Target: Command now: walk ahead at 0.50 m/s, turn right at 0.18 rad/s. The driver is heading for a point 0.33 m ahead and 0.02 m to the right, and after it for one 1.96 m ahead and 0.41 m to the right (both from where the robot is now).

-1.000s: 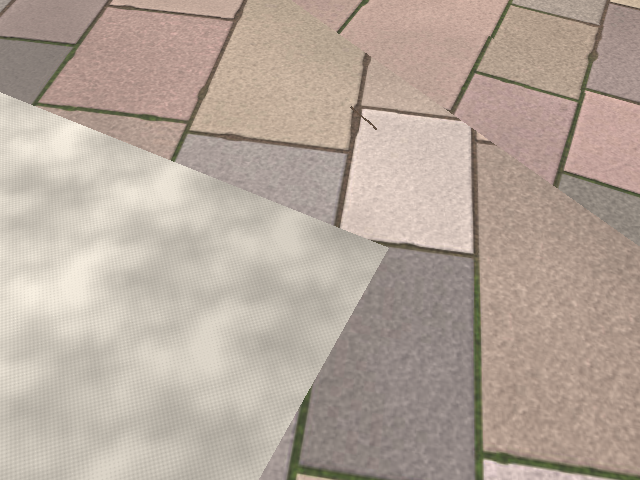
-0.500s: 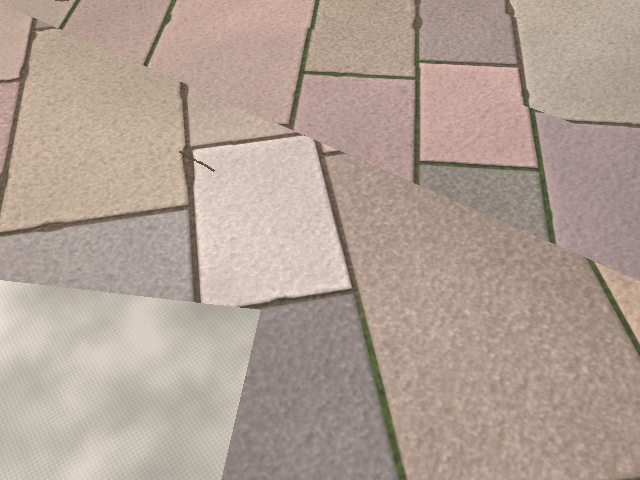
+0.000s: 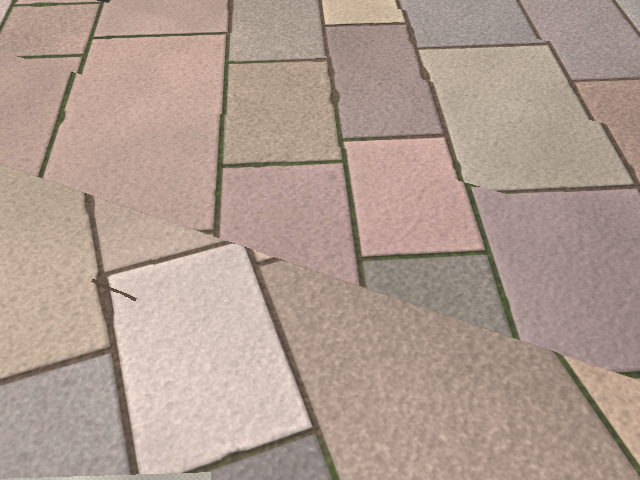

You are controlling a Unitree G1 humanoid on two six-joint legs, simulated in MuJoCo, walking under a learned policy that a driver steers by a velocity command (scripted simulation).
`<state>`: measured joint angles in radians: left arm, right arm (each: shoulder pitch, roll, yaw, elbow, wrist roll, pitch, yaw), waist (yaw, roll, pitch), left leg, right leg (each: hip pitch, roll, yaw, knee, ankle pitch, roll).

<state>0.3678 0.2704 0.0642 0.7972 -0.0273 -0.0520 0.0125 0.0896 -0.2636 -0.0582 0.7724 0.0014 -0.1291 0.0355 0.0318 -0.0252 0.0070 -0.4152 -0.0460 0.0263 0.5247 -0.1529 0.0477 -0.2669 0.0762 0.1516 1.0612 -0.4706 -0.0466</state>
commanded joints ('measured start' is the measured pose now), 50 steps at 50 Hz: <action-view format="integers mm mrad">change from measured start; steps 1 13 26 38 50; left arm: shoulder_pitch -98 -301 -262 -231 -200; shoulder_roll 129 20 74 45 40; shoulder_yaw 22 -9 -6 -12 -2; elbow -117 -169 -116 -1 122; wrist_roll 10 25 44 45 31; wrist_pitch -32 -40 -1 30 37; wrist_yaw -4 -22 -32 1 10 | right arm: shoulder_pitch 146 248 245 134 178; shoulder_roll -105 -160 -119 -114 -71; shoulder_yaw -27 -24 -1 -2 12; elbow -6 66 75 87 159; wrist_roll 1 12 5 -21 -5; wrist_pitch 18 39 123 136 105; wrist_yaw -6 -31 -53 -70 -70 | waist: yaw -84 -98 -60 -21 -42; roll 68 101 -58 162 31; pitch -26 -3 -147 50 -36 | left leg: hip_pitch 410 273 -69 -10 156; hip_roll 336 199 143 155 110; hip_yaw -480 -76 -99 -122 -56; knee -285 -316 506 -180 -82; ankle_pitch -187 463 -410 -398 27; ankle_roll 195 131 -113 1 -36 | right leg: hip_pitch -494 -276 72 -7 84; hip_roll -127 -126 -336 -85 -109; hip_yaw -23 -155 111 -131 -126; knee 186 -444 -718 -646 -591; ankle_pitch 92 565 708 125 465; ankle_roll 3 50 -193 36 11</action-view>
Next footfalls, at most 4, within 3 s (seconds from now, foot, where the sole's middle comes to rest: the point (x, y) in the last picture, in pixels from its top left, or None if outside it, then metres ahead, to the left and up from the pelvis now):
0.40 right None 0.38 -0.14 -0.76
0.70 left None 0.33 0.11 -0.76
2.78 left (302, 349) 0.78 0.10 -0.76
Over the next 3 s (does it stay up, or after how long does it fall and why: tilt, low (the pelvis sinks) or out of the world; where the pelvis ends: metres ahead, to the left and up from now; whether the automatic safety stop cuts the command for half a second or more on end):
stays up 0.71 0.02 0.02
